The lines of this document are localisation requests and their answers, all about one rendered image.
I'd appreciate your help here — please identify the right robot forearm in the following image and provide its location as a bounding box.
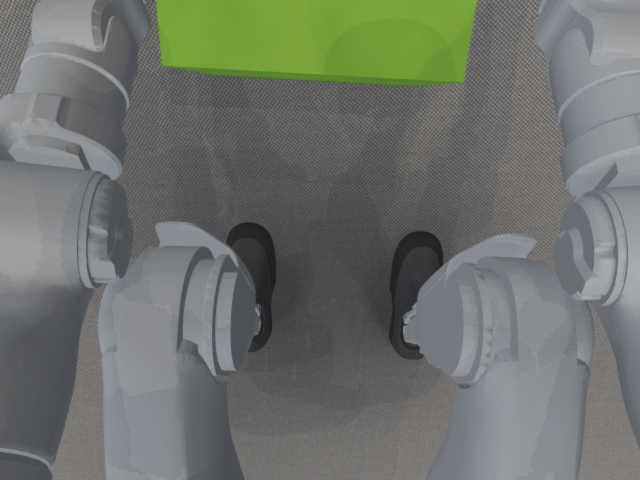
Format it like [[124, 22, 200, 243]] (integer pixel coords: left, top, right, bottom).
[[532, 0, 640, 197]]

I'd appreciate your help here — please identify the left robot forearm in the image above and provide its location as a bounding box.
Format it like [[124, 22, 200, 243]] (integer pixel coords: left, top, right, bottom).
[[0, 0, 151, 180]]

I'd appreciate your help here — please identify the robot left upper arm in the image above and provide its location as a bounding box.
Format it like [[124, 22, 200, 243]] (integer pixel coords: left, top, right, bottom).
[[0, 160, 134, 480]]

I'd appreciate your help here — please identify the carton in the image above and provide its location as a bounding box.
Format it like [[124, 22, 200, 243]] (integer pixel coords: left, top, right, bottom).
[[156, 0, 477, 87]]

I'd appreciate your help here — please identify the robot right foot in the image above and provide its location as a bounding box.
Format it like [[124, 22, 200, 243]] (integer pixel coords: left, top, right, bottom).
[[389, 231, 443, 360]]

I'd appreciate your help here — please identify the robot right upper arm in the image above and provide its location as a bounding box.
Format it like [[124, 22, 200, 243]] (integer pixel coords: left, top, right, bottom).
[[553, 186, 640, 449]]

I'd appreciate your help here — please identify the robot right shin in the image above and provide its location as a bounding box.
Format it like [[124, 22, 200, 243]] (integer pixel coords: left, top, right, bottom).
[[403, 234, 595, 368]]

